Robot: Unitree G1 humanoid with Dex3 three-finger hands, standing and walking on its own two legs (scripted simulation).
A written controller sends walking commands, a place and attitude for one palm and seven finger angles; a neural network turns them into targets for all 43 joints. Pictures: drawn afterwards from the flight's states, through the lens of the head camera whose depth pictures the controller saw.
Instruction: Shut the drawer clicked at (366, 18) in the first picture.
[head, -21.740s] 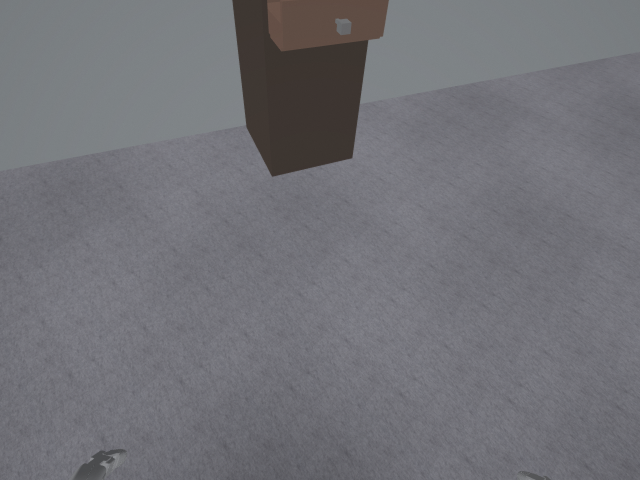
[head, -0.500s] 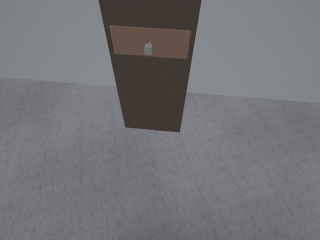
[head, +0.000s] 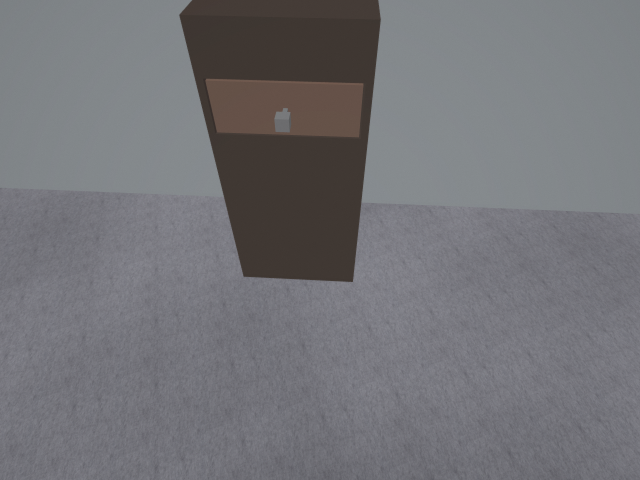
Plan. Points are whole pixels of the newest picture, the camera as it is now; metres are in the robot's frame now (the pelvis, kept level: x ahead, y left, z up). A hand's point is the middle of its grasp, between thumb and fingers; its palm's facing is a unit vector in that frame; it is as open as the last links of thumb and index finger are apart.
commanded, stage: let the arm hang, fingers relaxed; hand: left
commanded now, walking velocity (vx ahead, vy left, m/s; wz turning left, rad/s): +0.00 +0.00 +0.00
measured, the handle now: (283, 118) +0.93 +0.14 -0.04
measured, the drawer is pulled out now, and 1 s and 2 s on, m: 0.00 0.00 0.00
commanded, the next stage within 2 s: look to check the result in 0.10 s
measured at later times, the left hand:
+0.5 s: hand out of the picture +0.00 +0.16 -0.17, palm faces +0.03 -0.98 -0.19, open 7.4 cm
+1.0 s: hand out of the picture +0.04 +0.17 -0.17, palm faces +0.02 -0.97 -0.22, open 7.4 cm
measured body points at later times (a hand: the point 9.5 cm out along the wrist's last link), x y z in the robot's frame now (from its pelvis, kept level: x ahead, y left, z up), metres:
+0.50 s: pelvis +0.01 -0.01 +0.00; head +0.03 -0.01 +0.45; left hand +0.00 +0.21 -0.16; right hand +0.00 -0.22 -0.17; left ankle +0.05 +0.10 -0.74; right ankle +0.00 -0.11 -0.74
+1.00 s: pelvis +0.03 -0.02 +0.00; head +0.04 -0.03 +0.45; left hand +0.04 +0.22 -0.15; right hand +0.03 -0.24 -0.16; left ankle +0.05 +0.10 -0.74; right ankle +0.00 -0.11 -0.74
